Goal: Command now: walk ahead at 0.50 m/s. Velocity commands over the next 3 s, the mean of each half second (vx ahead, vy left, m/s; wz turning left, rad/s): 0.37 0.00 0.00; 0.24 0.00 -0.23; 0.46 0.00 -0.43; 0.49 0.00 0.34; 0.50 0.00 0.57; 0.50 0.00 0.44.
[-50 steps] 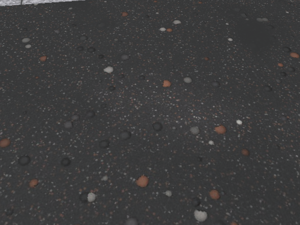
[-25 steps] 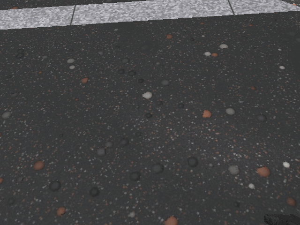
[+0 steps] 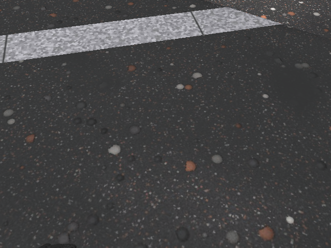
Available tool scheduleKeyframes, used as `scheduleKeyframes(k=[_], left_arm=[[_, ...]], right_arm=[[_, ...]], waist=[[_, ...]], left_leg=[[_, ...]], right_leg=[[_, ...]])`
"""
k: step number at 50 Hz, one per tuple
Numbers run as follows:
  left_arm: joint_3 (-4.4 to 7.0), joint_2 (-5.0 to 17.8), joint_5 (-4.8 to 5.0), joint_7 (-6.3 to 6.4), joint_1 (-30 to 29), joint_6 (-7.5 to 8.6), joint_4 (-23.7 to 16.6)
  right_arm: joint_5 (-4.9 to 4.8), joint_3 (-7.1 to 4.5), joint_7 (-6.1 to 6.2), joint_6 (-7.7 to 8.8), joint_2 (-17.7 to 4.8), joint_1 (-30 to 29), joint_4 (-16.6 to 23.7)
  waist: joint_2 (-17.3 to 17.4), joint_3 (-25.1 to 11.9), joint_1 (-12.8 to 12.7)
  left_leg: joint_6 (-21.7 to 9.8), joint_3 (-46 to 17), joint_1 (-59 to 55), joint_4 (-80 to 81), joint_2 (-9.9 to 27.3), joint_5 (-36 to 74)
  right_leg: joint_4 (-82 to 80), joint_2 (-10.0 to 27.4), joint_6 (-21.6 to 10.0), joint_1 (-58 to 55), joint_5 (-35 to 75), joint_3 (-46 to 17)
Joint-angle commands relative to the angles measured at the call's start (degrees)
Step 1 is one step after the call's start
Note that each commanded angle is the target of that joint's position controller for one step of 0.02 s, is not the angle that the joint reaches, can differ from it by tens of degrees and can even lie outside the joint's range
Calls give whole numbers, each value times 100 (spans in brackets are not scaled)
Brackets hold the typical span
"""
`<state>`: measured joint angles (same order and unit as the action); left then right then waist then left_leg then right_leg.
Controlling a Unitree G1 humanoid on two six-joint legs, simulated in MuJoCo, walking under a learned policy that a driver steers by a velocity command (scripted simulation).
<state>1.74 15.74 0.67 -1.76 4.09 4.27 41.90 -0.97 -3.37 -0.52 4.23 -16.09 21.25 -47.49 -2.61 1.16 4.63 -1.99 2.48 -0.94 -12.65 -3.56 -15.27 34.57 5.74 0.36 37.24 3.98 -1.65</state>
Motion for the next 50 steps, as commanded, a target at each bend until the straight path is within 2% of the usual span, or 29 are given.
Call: scheduleKeyframes(k=[1, 3, 5, 6, 7, 8, 9, 10, 11, 12, 15, 18, 23, 27, 28, 29, 30, 31, 32, 35, 36, 39, 41, 42, 43, 44, 45, 47, 50], left_arm=[[113, 492, 10, -87, -540, 103, -533], [168, 619, -1, -104, -281, 113, -499], [394, 1023, -22, -30, 1122, 106, -112], [519, 1544, -76, 21, 2019, 76, 13], [535, 1694, -50, -29, 2203, 62, 124], [390, 1134, 8, -28, 2102, 70, 66], [324, 969, -4, -6, 1647, 76, 4], [287, 880, -55, 0, 1282, 77, -51], [254, 763, -123, -4, 980, 91, -89], [220, 656, -182, -4, 825, 118, -105], [229, 675, -147, 13, 757, 200, 49], [252, 787, -128, 114, 718, 122, 185], [247, 862, -95, 172, 1038, -35, 501], [224, 780, 6, 206, 863, -160, 652], [182, 642, -63, 211, 1128, -149, 716], [123, 459, -214, 193, 1649, -84, 754], [20, 171, -202, 206, 1961, -93, 894], [35, 307, -152, 235, 1661, -184, 874], [52, 358, -76, 267, 1447, -301, 817], [111, 589, -55, 320, 1170, -560, 750], [132, 607, -38, 316, 1287, -563, 773], [182, 532, -32, 292, 1477, -458, 892], [231, 507, -46, 268, 1814, -405, 1056], [306, 716, -60, 284, 1999, -369, 1121], [407, 1111, -14, 288, 2122, -279, 1095], [433, 1209, -14, 313, 2027, -187, 1033], [399, 1017, -39, 330, 2017, -93, 1012], [375, 799, 97, 306, 2185, -19, 1027], [389, 772, 103, 337, 2207, -148, 929]], right_arm=[[-50, -266, 59, -13, -1052, 26, 166], [-44, -288, 84, -86, -1117, -8, 106], [12, -210, 115, -158, -968, -69, 113], [186, -50, 123, -123, -568, 268, 250], [86, 105, 65, -1, -34, 872, 240], [-66, -42, 26, 95, -710, 295, 226], [-163, -100, 9, 148, -914, -304, 426], [-98, -80, 38, 160, -845, -594, 477], [-4, -98, 58, 137, -779, -659, 484], [31, -107, 64, 79, -714, -498, 425], [88, -62, 124, -99, -441, -237, 304], [145, 14, 132, -141, -271, -643, 394], [113, 12, 55, -121, -345, -1360, 492], [199, -75, 22, -73, -528, -1188, 411], [239, -143, 62, -59, -785, -1028, 346], [278, -195, 110, -84, -1107, -1028, 381], [262, -102, 136, -179, -710, -988, 319], [184, 4, 118, -255, -313, -1023, 286], [181, 47, 99, -296, -235, -1237, 263], [90, -185, 127, -383, -953, -1554, 325], [93, -213, 172, -385, -1015, -1711, 356], [21, -232, 239, -261, -864, -1795, 365], [-78, -207, 233, -221, -680, -2205, 492], [-105, -152, 206, -184, -421, -2473, 631], [-123, -102, 169, -70, -240, -2696, 744], [-92, -109, 125, 79, -322, -2833, 797], [-61, -154, 63, 199, -466, -2773, 775], [42, -140, -58, 349, -435, -2750, 724], [-11, -40, -224, 376, -218, -3015, 768]], waist=[[531, 336, -132], [646, 142, -319], [573, -800, -1014], [-329, -1770, -1143], [-1643, -2399, -849], [-888, -1951, -1101], [-545, -1127, -1044], [-77, -686, -889], [-50, -375, -688], [-149, -370, -492], [-101, -408, -244], [-142, -379, -288], [-188, -440, -618], [-100, -462, -374], [201, -609, -408], [827, -1038, -746], [1343, -1441, -739], [1249, -1380, -591], [1169, -1202, -634], [1243, -612, -582], [1385, -393, -667], [1187, -256, -750], [652, -113, -963], [-65, 138, -990], [-856, 459, -1018], [-1105, 688, -1055], [-949, 608, -969], [-469, 204, -905], [-444, 70, -937]], left_leg=[[-869, -774, 103, 187, 1808, 1681], [-744, -760, -203, -262, 1842, 2579], [-454, -358, 208, -2073, 1355, 3770], [-193, -88, 1648, -4095, 893, 1970], [80, -497, 3568, -5672, -69, -1736], [3, -1030, 4219, -6207, 254, -1768], [-72, -843, 4507, -6157, 539, -1219], [-67, -708, 4344, -5913, 800, -723], [-7, -690, 4049, -5584, 953, -424], [52, -719, 3604, -5434, 1049, -311], [301, -567, 3111, -4853, 975, -206], [407, -448, 2954, -3638, 929, 698], [341, -418, 2515, -2246, 690, 1708], [28, -364, 1878, -1240, 546, 1835], [-117, -633, 1252, -1048, 812, 3439], [-501, -1190, 182, -1505, 1466, 5123], [-1131, -1756, -327, -1550, 1944, 5020], [-1286, -2007, -51, -1316, 2004, 4144], [-1181, -2016, 262, -1108, 1948, 3056], [-659, -1855, 1427, -180, 1621, -1954], [-592, -1815, 1620, 73, 1672, -2633], [-581, -1668, 1996, 77, 1800, -2426], [-365, -923, 2328, -485, 1453, -2137], [-97, -208, 2512, -1385, 914, -1744], [125, 210, 3216, -2533, 274, -890], [113, -56, 4145, -2962, 85, -968], [97, -362, 4667, -3353, 245, -1104], [107, -476, 5125, -3418, 436, -916], [227, -265, 4248, -2522, 348, -162]], right_leg=[[-382, -93, -185, -149, -205, -9], [-502, -254, -339, -602, -691, 135], [-556, -471, -654, -2670, -682, 364], [-255, 761, -1148, -4636, -464, -1082], [-1301, 1645, -1906, -5981, -2181, -3817], [-1728, 1517, -1666, -5714, -3035, -3879], [-1822, 1363, -1447, -4953, -2791, -3084], [-1923, 1170, -1374, -4165, -2123, -2500], [-2018, 1011, -1365, -3500, -999, -2029], [-2074, 873, -1336, -3114, 28, -1636], [-2124, 720, -1435, -2636, 2246, -722], [-2142, 467, -1309, -2525, 2605, -94], [-1997, 481, -1165, -2934, 1911, -17], [-1184, 441, -895, -3123, 1153, -215], [-802, 126, -619, -2968, 681, -116], [-294, -279, -334, -2350, -666, 43], [152, -507, -46, -1869, -2275, 149], [250, -500, 76, -1823, -3092, 57], [122, -413, 88, -1777, -3153, -17], [-145, -531, -145, -1971, -2683, 297], [138, -584, -253, -1826, -2884, 418], [180, -421, -626, -2194, -2723, 370], [-717, -231, -966, -2518, -2956, 58], [-1469, 206, -1262, -2338, -3901, -914], [-2415, 857, -1638, -2648, -4562, -2458], [-2703, 1164, -1762, -3359, -3767, -3184], [-2443, 1198, -1726, -3961, -2565, -3097], [-1953, 1078, -1546, -4856, -871, -2611], [-1993, 691, -1309, -4408, -795, -1973]])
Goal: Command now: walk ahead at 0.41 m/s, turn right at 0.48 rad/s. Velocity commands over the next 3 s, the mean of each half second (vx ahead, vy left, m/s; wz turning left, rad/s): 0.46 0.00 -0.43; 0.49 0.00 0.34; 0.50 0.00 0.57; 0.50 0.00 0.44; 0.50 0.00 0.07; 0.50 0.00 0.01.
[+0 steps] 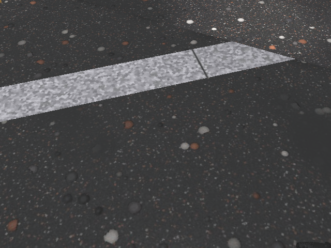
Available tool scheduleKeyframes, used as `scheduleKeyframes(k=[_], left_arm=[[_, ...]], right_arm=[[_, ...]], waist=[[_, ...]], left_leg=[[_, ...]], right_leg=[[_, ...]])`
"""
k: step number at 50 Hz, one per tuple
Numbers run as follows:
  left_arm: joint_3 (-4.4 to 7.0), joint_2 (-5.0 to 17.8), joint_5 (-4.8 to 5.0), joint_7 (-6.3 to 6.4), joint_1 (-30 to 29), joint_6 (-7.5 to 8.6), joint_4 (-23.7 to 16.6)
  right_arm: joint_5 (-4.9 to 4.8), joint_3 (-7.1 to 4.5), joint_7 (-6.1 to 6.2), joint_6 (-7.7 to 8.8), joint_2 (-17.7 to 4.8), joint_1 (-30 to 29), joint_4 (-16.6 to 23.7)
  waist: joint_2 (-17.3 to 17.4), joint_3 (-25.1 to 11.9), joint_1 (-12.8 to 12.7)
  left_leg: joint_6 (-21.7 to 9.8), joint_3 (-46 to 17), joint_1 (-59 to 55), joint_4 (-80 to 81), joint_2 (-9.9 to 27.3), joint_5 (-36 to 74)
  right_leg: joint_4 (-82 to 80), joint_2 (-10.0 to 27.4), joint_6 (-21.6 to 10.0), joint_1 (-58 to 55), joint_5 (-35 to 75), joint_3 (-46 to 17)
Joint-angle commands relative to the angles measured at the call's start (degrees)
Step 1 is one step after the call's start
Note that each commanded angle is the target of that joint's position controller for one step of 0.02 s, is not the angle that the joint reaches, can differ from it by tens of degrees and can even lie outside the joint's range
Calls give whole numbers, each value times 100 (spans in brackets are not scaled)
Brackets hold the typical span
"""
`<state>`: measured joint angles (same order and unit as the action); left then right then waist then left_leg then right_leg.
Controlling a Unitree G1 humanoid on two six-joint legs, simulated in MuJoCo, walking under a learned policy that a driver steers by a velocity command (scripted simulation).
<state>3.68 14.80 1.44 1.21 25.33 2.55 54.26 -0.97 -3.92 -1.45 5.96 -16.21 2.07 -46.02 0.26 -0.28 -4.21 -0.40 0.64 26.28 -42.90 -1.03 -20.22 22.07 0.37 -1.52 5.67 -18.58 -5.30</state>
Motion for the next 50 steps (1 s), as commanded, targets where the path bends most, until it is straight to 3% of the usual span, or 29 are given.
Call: scheduleKeyframes(k=[1, 3, 5, 6, 7, 8, 9, 10, 11, 12, 13, 15, 18, 21, 23, 26, 28, 29, 30, 31, 32, 33, 34, 35, 37, 39, 43, 46, 50], left_arm=[[225, 953, 4, 58, 35, -13, -374], [279, 1091, -8, 75, -167, -53, -529], [303, 1114, 12, 78, -319, -37, -641], [293, 1067, 5, 78, -388, -9, -699], [249, 894, -21, 68, -524, 19, -786], [105, 402, -168, 61, -482, 34, -956], [16, 40, 30, 59, 152, 133, -1210], [155, 641, 186, 63, 86, 132, -1051], [221, 882, 168, 44, -393, 105, -1121], [229, 802, 111, 44, -515, 66, -1081], [242, 708, 49, 32, -605, 39, -1094], [221, 503, 42, -37, -705, -29, -1195], [149, 338, -18, -78, -1117, -53, -1459], [24, 200, -88, -170, -1623, 36, -1638], [-15, 251, -91, -242, -2078, 95, -1739], [20, 483, -33, -308, -2421, 137, -1895], [118, 698, -34, -302, -2064, 168, -1818], [251, 924, -60, -261, -1407, 168, -1608], [401, 1257, -105, -188, -464, 158, -1403], [521, 1870, -253, -105, 94, 106, -1354], [414, 1545, -264, -144, 191, 124, -1353], [285, 1179, -212, -169, -218, 150, -1360], [209, 941, -159, -182, -609, 180, -1368], [156, 748, -159, -201, -996, 211, -1362], [123, 531, -207, -214, -1398, 315, -1318], [156, 542, -227, -182, -1447, 403, -1213], [228, 695, -258, -69, -1254, 418, -1010], [286, 872, -215, -6, -1128, 374, -922], [361, 1034, -96, 19, -822, 256, -752]], right_arm=[[-31, 37, -159, 186, -182, -1124, 633], [-66, 14, -151, 131, -299, -910, 584], [-69, -80, -68, 70, -521, -425, 449], [-57, -164, 5, 43, -683, 26, 326], [-29, -260, 82, 38, -890, 719, 171], [65, -367, 154, 15, -1338, 1689, 51], [160, -390, 107, -32, -1683, 1838, -40], [104, -262, 96, -9, -1152, 1427, 23], [29, -170, 103, 11, -781, 1074, 79], [61, -115, 93, 15, -604, 768, 86], [116, -78, 87, 11, -445, 598, 59], [162, -83, 114, 36, -423, 557, -30], [135, -153, 131, 88, -640, 820, -205], [38, -167, 102, 41, -796, 943, -345], [-59, -184, 91, -9, -931, 1102, -389], [-131, -231, 87, -84, -1157, 1443, -532], [-143, -229, 96, -151, -1216, 1441, -579], [-125, -174, 96, -165, -1087, 1491, -603], [-31, -54, 92, -152, -791, 1512, -553], [79, 147, 78, -92, -93, 2001, -370], [-62, 98, 93, -23, -365, 2011, -430], [-228, -43, 90, -19, -794, 1685, -335], [-227, -50, 102, -35, -785, 1436, -272], [-157, -69, 133, -78, -724, 1351, -295], [-115, -95, 145, -253, -537, 1541, -382], [-107, -73, 136, -375, -332, 1463, -324], [-54, -64, 85, -433, -254, 952, -88], [-15, -2, -41, -412, -179, 384, 105], [-17, 36, -171, -416, -207, -241, 417]], waist=[[-811, 219, -42], [-936, 204, 117], [-934, 122, 411], [-875, -26, 644], [-710, -346, 994], [314, -1219, 1301], [2161, -1602, 882], [1407, -874, 801], [905, -180, 785], [549, 74, 634], [556, 242, 536], [685, 267, 439], [323, 324, 501], [267, 423, 538], [250, 500, 673], [300, 493, 680], [380, 256, 343], [316, -169, 9], [163, -859, -424], [-1275, -1781, -302], [-1446, -2184, -370], [-1095, -1300, -275], [-981, -742, -108], [-813, -396, 81], [-861, -104, 397], [-612, 45, 497], [-384, 320, 454], [-294, 519, 286], [-204, 726, 99]], left_leg=[[95, -18, 1074, 754, 13, 668], [123, 24, -88, 1227, -115, 1291], [89, -19, -1253, 1462, -128, 1661], [14, -26, -1914, 1538, -113, 1530], [-137, -272, -2819, 1611, 194, 1373], [-489, -1534, -4106, 1744, 1392, 587], [-1327, -4356, -4751, 2830, 2596, -724], [-1370, -4493, -4066, 3112, 2558, -1888], [-1154, -3506, -3357, 3131, 2325, -1472], [-999, -2653, -2754, 3153, 2011, -629], [-920, -2056, -2362, 3229, 1784, 15], [-869, -1281, -1988, 3444, 1603, 729], [-1105, -803, -1955, 3657, 1657, 1408], [-1159, -373, -1828, 3717, 1456, 1808], [-1120, -274, -1737, 3649, 1384, 1879], [-1015, -505, -2097, 3354, 1627, 1969], [-836, -520, -2163, 2794, 1631, 2519], [-671, -311, -1976, 1938, 1365, 3167], [-415, -65, -1223, 580, 1026, 2690], [28, 291, 718, -1679, 244, 198], [16, -544, 1246, -2747, 73, -1351], [-61, -688, 1726, -3146, 375, -1045], [-120, -559, 1768, -3049, 628, -561], [-117, -534, 1571, -2784, 795, -128], [-84, -589, 966, -2473, 976, 409], [-30, -602, 974, -2322, 982, 722], [39, -673, 1366, -1263, 930, 1630], [7, -328, 1255, -346, 858, 2182], [-195, -39, 1370, 341, 797, 1962]], right_leg=[[-790, 1149, -1074, -882, 1441, -1489], [-825, 1031, -913, -30, 1333, -1328], [-613, 959, -687, 618, 1297, -1300], [-230, 798, -547, 873, 1582, -1218], [656, 493, -347, 1300, 1663, -1010], [2522, 35, -86, 2029, 441, -520], [4106, -443, 76, 3440, -1731, -237], [4988, 45, 59, 3955, -1374, -438], [5086, 276, -19, 4056, -864, -278], [4956, 481, -30, 3764, -438, -203], [4721, 618, -34, 3594, -165, -211], [4430, 793, -13, 3272, 129, -114], [3706, 798, 88, 3421, 521, -65], [2366, 703, 92, 3055, 1220, 233], [1717, 552, 122, 2697, 1487, 502], [1121, 402, 76, 2400, 1411, 464], [711, 214, -48, 1584, 1346, 575], [574, 68, -180, 526, 1328, 673], [731, 492, -403, -969, 1326, 298], [443, 2130, -1091, -2856, 511, -1963], [-373, 2504, -1403, -2650, -155, -3477], [-491, 2308, -1174, -2029, -413, -2683], [-621, 2072, -1000, -1348, -250, -1908], [-828, 1834, -887, -731, 74, -1350], [-1217, 1567, -766, 39, 752, -509], [-1434, 1554, -829, 209, 1357, -3], [-1599, 1543, -838, 32, 1748, 744], [-1700, 1544, -778, -61, 1764, 1232], [-1496, 1717, -686, -706, 1946, 1573]])
Over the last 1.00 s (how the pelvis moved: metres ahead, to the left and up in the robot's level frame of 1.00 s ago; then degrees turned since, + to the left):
0.38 -0.03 0.00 -10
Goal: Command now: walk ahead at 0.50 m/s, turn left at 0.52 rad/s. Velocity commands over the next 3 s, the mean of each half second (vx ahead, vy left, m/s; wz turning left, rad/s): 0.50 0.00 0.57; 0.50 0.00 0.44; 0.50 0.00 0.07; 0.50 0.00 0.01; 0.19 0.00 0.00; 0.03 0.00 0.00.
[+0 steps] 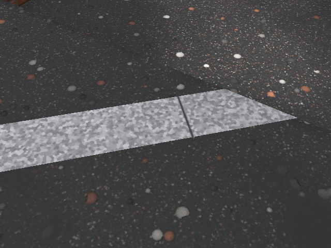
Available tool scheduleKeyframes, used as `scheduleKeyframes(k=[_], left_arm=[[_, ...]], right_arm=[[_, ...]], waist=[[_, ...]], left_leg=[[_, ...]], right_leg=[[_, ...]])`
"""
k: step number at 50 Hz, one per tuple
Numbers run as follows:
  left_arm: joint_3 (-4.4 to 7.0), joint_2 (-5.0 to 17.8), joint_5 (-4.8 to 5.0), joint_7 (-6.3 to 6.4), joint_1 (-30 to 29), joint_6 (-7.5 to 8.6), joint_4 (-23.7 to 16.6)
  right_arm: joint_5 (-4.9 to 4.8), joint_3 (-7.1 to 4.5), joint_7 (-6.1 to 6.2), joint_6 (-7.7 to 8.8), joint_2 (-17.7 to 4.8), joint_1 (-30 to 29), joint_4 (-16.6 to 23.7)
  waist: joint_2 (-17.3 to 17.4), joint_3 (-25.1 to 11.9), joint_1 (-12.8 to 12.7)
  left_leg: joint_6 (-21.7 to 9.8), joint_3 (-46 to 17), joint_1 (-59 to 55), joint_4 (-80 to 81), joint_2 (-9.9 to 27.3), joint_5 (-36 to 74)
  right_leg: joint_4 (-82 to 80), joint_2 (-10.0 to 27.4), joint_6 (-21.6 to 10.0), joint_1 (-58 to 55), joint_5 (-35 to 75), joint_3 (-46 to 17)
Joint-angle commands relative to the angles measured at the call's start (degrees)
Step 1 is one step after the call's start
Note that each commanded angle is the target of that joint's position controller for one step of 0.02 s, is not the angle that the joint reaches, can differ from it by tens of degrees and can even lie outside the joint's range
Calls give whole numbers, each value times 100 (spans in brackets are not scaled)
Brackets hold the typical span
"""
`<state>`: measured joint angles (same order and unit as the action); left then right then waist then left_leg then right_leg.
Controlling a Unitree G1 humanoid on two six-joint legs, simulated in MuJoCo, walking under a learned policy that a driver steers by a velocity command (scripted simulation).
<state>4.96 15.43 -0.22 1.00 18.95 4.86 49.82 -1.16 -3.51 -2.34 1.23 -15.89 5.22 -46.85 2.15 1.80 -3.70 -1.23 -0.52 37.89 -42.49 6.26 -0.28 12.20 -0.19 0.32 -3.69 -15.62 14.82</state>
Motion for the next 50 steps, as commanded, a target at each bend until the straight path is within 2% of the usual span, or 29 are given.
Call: scheduleKeyframes(k=[1, 4, 5, 6, 7, 8, 9, 10, 11, 12, 13, 17, 22, 27, 29, 30, 31, 32, 33, 34, 35, 36, 37, 38, 40, 42, 45, 48, 50], left_arm=[[251, 1010, 104, 35, -144, -16, -275], [312, 1248, 176, 43, -235, -146, -283], [316, 1299, 208, 42, -338, -205, -312], [267, 1218, 204, 50, -331, -223, -348], [92, 703, -44, 52, -174, -166, -495], [-86, 203, -29, 4, 113, 47, -816], [14, 795, 226, -53, -704, 249, -901], [30, 851, 345, -74, -1000, 347, -1013], [23, 795, 220, -16, -961, 379, -914], [74, 856, 59, 24, -894, 351, -846], [101, 876, 16, 12, -797, 280, -817], [51, 615, -65, 10, -1118, 93, -966], [-69, 387, 1, -104, -2137, 148, -1264], [-26, 633, 72, -253, -2472, 271, -1432], [24, 765, 84, -264, -2155, 321, -1372], [87, 865, 66, -237, -1658, 349, -1241], [171, 1071, -18, -200, -934, 377, -1118], [249, 1394, -84, -149, -46, 351, -1034], [293, 1605, -82, -216, 169, 277, -848], [144, 967, 40, -220, -90, 244, -986], [67, 684, 52, -183, -365, 192, -1031], [34, 666, -17, -187, -597, 157, -1007], [-2, 568, -51, -195, -688, 151, -935], [-32, 510, -83, -199, -721, 172, -882], [-26, 502, -21, -223, -666, 230, -756], [24, 681, 26, -224, -601, 260, -641], [60, 856, 76, -200, -540, 207, -535], [74, 995, 129, -176, -265, 126, -393], [83, 1076, 162, -176, 11, 68, -252]], right_arm=[[-1, -12, -111, 55, -271, -638, 568], [-28, -142, -137, 29, -517, -288, 643], [-60, -271, -118, 18, -719, 383, 502], [-78, -492, -36, -8, -1102, 1363, 225], [-101, -656, 95, -70, -1713, 1913, 90], [-57, -637, 54, 33, -2018, 1602, 330], [-20, -473, -8, 128, -1451, 1648, 390], [2, -409, -8, 217, -1210, 1494, 346], [-17, -350, -2, 268, -1013, 1113, 406], [1, -291, 27, 281, -797, 754, 481], [71, -250, 63, 284, -712, 585, 579], [32, -303, 218, 313, -930, 835, 545], [-11, -312, 327, 227, -965, 1238, 459], [-41, -309, 376, 133, -922, 1605, 343], [-17, -332, 397, 97, -956, 1541, 372], [-10, -308, 388, 86, -889, 1432, 425], [29, -216, 352, 99, -654, 1360, 513], [106, -119, 358, 104, -365, 1509, 663], [-92, -44, 344, 169, -221, 2283, 805], [-157, -154, 352, 154, -845, 2112, 633], [-106, -220, 338, 128, -1070, 1482, 716], [-32, -211, 347, 124, -953, 1200, 772], [21, -216, 331, 134, -837, 1050, 820], [-10, -203, 298, 122, -697, 1113, 820], [-40, -149, 272, 87, -454, 1176, 819], [21, -99, 264, 86, -362, 907, 933], [68, -15, 189, 158, -283, 446, 1047], [46, 57, 103, 249, -206, -164, 1170], [12, 59, 64, 267, -254, -487, 1279]], waist=[[-404, 523, 48], [-643, 78, 391], [-643, -309, 798], [-484, -843, 1270], [732, -1189, 1212], [1449, -2061, 637], [415, -1879, 1082], [290, -1176, 1000], [-193, -764, 724], [-161, -567, 500], [-21, -507, 350], [-74, -273, 349], [208, -48, 751], [311, -40, 827], [507, -108, 628], [538, -321, 350], [376, -947, -13], [-412, -1832, -240], [-2407, -2265, 185], [-1530, -1643, 56], [-946, -892, -73], [-543, -521, 43], [-523, -245, 135], [-648, -192, 258], [-770, -182, 335], [-656, -87, 339], [-551, -48, 242], [-554, 51, 5], [-590, 112, -98]], left_leg=[[-185, 169, 201, 402, 21, -236], [-500, 676, -717, 473, -487, -1081], [-661, 848, -1611, 623, -783, -1146], [-878, 779, -3145, 916, -1050, -901], [-1270, -1078, -4637, 1056, 68, -652], [-2442, -4584, -6005, 2218, 1194, -2398], [-2127, -4591, -5897, 2843, 1266, -2510], [-1914, -3796, -5328, 2817, 1117, -2127], [-1714, -3112, -4482, 2737, 861, -1482], [-1596, -2561, -3783, 2751, 626, -902], [-1557, -2308, -3352, 2867, 481, -556], [-1549, -1679, -2749, 3084, 229, 424], [-1144, -1344, -2445, 2994, -158, -169], [-1048, -2044, -3144, 2330, 158, -390], [-962, -2300, -3327, 1968, 253, -22], [-852, -2263, -3260, 1574, 85, 405], [-670, -2008, -2901, 548, -237, 477], [-383, -1392, -1771, -1151, -778, -735], [-115, -1007, 54, -2691, -1240, -3521], [-46, -1170, 595, -3281, -740, -3161], [-10, -946, 650, -3287, -553, -2621], [3, -803, 421, -3106, -383, -2222], [-1, -830, 283, -2826, -253, -1990], [-25, -815, 13, -2626, -149, -1864], [-6, -689, -113, -2237, -112, -1836], [52, -633, 85, -1665, -59, -1576], [106, -387, 56, -578, 23, -681], [115, -65, -347, 392, -111, -13], [81, 17, -426, 729, -194, 5]], right_leg=[[-367, 1814, -835, 40, 1865, -374], [748, 1803, -670, -236, 4473, -140], [1722, 1671, -556, -94, 5199, -9], [3090, 1412, -325, 583, 4891, 108], [5061, 996, 4, 2284, 1283, 71], [6684, -216, 258, 4297, -2007, -1187], [6894, 38, 110, 4916, -1717, -1999], [6615, 264, -50, 5190, -1193, -1934], [6142, 543, -87, 4879, -733, -1960], [5641, 712, -57, 4428, -442, -1995], [5437, 797, -26, 4052, -240, -2026], [4295, 671, 284, 3958, 445, -1823], [2221, 227, 364, 3513, 2119, -1712], [1500, 68, 175, 3346, 1863, -1927], [1430, 42, 8, 2978, 1312, -1906], [1218, -15, -138, 2284, 1323, -1777], [1324, 368, -418, 1005, 1347, -2036], [1395, 1399, -810, -744, 808, -3297], [709, 2461, -1566, -1915, -479, -5966], [508, 2366, -1383, -1492, -1564, -5846], [421, 2094, -1127, -691, -1269, -4767], [296, 1824, -1026, 45, -565, -4153], [174, 1630, -1045, 538, 66, -3708], [36, 1460, -1022, 852, 414, -3319], [-184, 1374, -1158, 1043, 824, -2902], [-372, 1431, -1295, 1040, 1200, -2644], [-490, 1318, -1269, 941, 1652, -2142], [-467, 1176, -1134, 967, 1818, -1723], [-403, 1306, -1106, 738, 1839, -1723]])
Over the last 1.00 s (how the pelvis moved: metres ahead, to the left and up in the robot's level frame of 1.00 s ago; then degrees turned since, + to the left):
0.46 -0.07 -0.01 2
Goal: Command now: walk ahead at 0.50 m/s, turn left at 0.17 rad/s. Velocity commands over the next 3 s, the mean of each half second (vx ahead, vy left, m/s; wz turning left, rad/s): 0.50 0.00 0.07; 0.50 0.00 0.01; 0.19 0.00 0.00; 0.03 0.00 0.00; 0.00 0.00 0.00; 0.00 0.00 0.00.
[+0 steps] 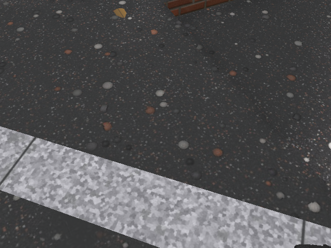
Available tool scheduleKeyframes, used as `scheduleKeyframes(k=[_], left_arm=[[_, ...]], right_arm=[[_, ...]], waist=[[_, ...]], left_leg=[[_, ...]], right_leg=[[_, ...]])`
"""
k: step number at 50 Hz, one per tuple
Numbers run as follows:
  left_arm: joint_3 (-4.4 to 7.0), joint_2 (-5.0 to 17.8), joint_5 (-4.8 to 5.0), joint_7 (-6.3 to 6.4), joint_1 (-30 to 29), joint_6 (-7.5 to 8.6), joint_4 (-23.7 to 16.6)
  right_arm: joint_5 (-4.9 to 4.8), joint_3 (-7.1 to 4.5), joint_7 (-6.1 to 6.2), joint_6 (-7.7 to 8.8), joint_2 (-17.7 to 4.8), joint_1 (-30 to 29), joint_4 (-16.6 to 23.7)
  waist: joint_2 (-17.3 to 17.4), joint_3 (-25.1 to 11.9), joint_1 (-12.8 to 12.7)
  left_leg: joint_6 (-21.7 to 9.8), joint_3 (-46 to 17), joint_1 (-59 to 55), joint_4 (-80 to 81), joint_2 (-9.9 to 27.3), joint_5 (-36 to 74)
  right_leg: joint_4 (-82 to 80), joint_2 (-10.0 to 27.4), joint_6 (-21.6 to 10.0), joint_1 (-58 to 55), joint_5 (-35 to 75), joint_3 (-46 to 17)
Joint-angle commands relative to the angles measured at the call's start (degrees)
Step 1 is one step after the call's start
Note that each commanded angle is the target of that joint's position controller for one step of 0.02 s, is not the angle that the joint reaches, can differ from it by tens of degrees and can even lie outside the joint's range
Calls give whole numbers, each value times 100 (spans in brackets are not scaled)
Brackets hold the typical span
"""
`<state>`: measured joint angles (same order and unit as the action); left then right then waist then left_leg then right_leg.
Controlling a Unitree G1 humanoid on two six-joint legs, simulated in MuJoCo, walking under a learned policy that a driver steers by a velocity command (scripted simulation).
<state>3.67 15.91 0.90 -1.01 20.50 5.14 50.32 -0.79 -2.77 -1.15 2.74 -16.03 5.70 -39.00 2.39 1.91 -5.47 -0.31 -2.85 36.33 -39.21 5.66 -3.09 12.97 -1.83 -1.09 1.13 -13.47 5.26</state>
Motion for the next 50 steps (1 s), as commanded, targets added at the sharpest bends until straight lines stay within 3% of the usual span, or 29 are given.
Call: scheduleKeyframes(k=[1, 3, 4, 5, 6, 7, 8, 9, 10, 11, 12, 13, 15, 18, 23, 28, 31, 32, 33, 34, 35, 36, 37, 38, 39, 40, 43, 46, 50], left_arm=[[215, 1057, 67, 27, -59, 5, -237], [229, 1125, 102, 45, -6, -67, -141], [237, 1179, 112, 62, -54, -100, -118], [228, 1195, 132, 84, -152, -132, -110], [167, 1062, 97, 107, -118, -145, -108], [17, 740, -85, 123, -124, -119, -282], [-161, 137, -83, 84, 482, -1, -394], [-17, 770, 54, 45, 95, 94, -333], [40, 948, 165, 16, -363, 150, -510], [30, 886, 114, 42, -575, 160, -523], [50, 846, 17, 58, -635, 140, -519], [54, 785, -1, 46, -519, 78, -481], [15, 568, -10, 47, -396, -48, -431], [-12, 493, -84, 79, -881, -131, -598], [-107, 319, -54, -25, -1851, -42, -832], [-122, 399, -10, -182, -2500, 20, -1116], [-48, 597, -17, -221, -2130, 50, -1066], [48, 751, -32, -196, -1530, 56, -895], [187, 1042, -57, -141, -605, 49, -621], [320, 1599, -164, -89, 192, 27, -506], [289, 1469, -59, -115, 417, -12, -394], [160, 1062, 12, -100, 184, -17, -426], [116, 923, -1, -77, -255, -23, -497], [76, 789, -54, -70, -603, -25, -548], [32, 626, -119, -87, -834, -3, -583], [11, 549, -166, -97, -940, 24, -584], [51, 659, -111, -84, -905, 106, -469], [96, 809, -98, 5, -686, 80, -337], [106, 899, -42, 72, -371, 17, -171]], right_arm=[[-39, -25, -72, 120, -286, -645, 547], [-41, -59, -104, 130, -400, -704, 609], [-24, -106, -108, 136, -500, -513, 572], [7, -194, -93, 137, -639, 6, 423], [25, -345, -48, 122, -911, 874, 135], [77, -481, 41, 78, -1373, 1926, -53], [88, -494, 27, 63, -1723, 1940, -93], [28, -364, 7, 85, -1175, 1886, -62], [22, -284, 1, 119, -980, 1524, -48], [40, -238, -12, 138, -842, 1176, -23], [83, -203, -32, 155, -700, 899, -3], [131, -167, -40, 181, -574, 742, 11], [96, -187, -39, 256, -593, 699, -61], [81, -235, 20, 313, -757, 856, -248], [33, -254, 109, 258, -915, 1279, -530], [-21, -283, 136, 129, -998, 1747, -875], [-33, -315, 179, 35, -1094, 1665, -950], [-28, -308, 193, -4, -1101, 1551, -943], [11, -239, 216, -24, -952, 1574, -905], [90, -69, 187, 52, -462, 2070, -722], [69, 22, 148, 177, -202, 2317, -820], [-83, -132, 104, 270, -803, 1740, -736], [-167, -161, 93, 325, -902, 1271, -588], [-112, -161, 124, 334, -852, 1019, -548], [-40, -190, 146, 292, -788, 1006, -564], [-20, -187, 152, 229, -679, 1163, -612], [22, -151, 182, 85, -440, 1160, -610], [66, -125, 169, 99, -378, 577, -438], [47, -39, 75, 182, -211, -211, -270]], waist=[[-652, 135, 82], [-743, 133, 186], [-787, 9, 357], [-771, -306, 703], [-677, -846, 1092], [77, -1682, 1469], [1439, -2254, 978], [806, -1995, 1227], [643, -1195, 1146], [263, -805, 973], [195, -534, 797], [255, -472, 609], [239, -426, 452], [63, -137, 491], [31, 104, 833], [55, 250, 990], [237, -26, 690], [244, -399, 337], [127, -1056, -42], [-843, -2040, -36], [-1717, -2579, -1], [-1247, -1864, -127], [-979, -1093, -15], [-635, -644, 140], [-625, -370, 337], [-756, -367, 503], [-685, -233, 647], [-550, -64, 519], [-508, 136, 241]], left_leg=[[-63, 254, -266, 540, -168, 171], [-218, 289, -402, 783, -249, -171], [-317, 377, -776, 917, -360, -304], [-453, 531, -1605, 1149, -523, -205], [-615, 557, -2905, 1164, -594, -108], [-997, -771, -4635, 971, 555, 74], [-1866, -3489, -5902, 1751, 1686, -1159], [-1779, -3675, -5665, 2093, 1587, -1822], [-1570, -2827, -5009, 2190, 1384, -1540], [-1441, -2204, -4281, 2303, 1125, -969], [-1382, -1791, -3674, 2469, 937, -475], [-1346, -1515, -3273, 2647, 798, -143], [-1425, -1181, -2872, 2935, 740, 204], [-1450, -749, -2741, 3181, 680, 503], [-1165, -143, -2834, 3262, 438, 404], [-1082, -225, -3780, 2861, 821, 651], [-907, -213, -4192, 2235, 901, 2024], [-792, -35, -4118, 1529, 718, 2944], [-613, 193, -3545, 393, 425, 2871], [-249, 458, -1514, -1773, -201, 895], [-78, -111, -103, -3021, -951, -3011], [-162, -476, 570, -3535, -605, -2952], [-229, -272, 780, -3422, -302, -2392], [-220, -131, 608, -3116, -64, -1907], [-196, -138, 297, -2791, 113, -1577], [-165, -170, -62, -2647, 205, -1386], [6, -85, -145, -2143, 290, -1054], [129, -33, 176, -1128, 303, -117], [115, 232, -221, 285, 29, 905]], right_leg=[[-416, 1564, -936, 87, 1694, -787], [-190, 1729, -845, -233, 2085, -799], [94, 1733, -772, -311, 2705, -733], [723, 1595, -643, -228, 3552, -516], [1759, 1320, -469, 196, 3806, -276], [3633, 999, -218, 1462, 2060, -52], [5372, -6, 53, 3473, -1888, -399], [5998, 273, 0, 4118, -2035, -1066], [5997, 535, -79, 4459, -1515, -957], [5738, 772, -76, 4273, -988, -849], [5416, 916, -34, 4036, -640, -844], [5265, 1028, -5, 3684, -400, -899], [4993, 1064, 99, 3421, -192, -863], [4209, 1077, 261, 3764, 528, -847], [2452, 806, 238, 3503, 1970, -615], [1739, 635, 2, 3680, 1634, -623], [1548, 401, -252, 3023, 963, -435], [1410, 203, -393, 2148, 1001, -240], [1565, 345, -605, 685, 1237, -374], [1711, 1791, -1352, -1681, 1053, -2432], [824, 2435, -1863, -2568, -25, -4531], [547, 2248, -1581, -2120, -758, -4191], [377, 2069, -1368, -1277, -625, -3430], [191, 1860, -1276, -457, -181, -2881], [0, 1655, -1206, 174, 315, -2455], [-161, 1547, -1195, 536, 583, -2220], [-506, 1467, -1314, 944, 1244, -1684], [-616, 1354, -1235, 813, 1671, -1256], [-592, 1143, -1026, 759, 1896, -771]])
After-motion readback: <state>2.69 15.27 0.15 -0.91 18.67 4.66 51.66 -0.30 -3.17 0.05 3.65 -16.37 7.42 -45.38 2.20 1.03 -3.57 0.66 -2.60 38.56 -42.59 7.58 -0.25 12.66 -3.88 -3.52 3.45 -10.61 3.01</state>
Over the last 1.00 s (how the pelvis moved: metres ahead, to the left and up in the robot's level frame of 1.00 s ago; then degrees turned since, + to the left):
0.55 0.13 0.00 31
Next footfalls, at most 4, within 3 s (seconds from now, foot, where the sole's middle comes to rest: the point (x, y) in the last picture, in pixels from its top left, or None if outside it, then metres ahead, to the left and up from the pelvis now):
0.12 left None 0.24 0.14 -0.78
0.66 right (210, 228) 0.55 -0.09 -0.78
1.16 left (160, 163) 0.84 0.14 -0.78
1.48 right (213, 175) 0.80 -0.10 -0.78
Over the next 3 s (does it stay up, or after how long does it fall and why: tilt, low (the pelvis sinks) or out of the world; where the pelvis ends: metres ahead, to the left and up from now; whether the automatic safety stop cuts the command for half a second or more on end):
stays up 0.79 0.02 0.00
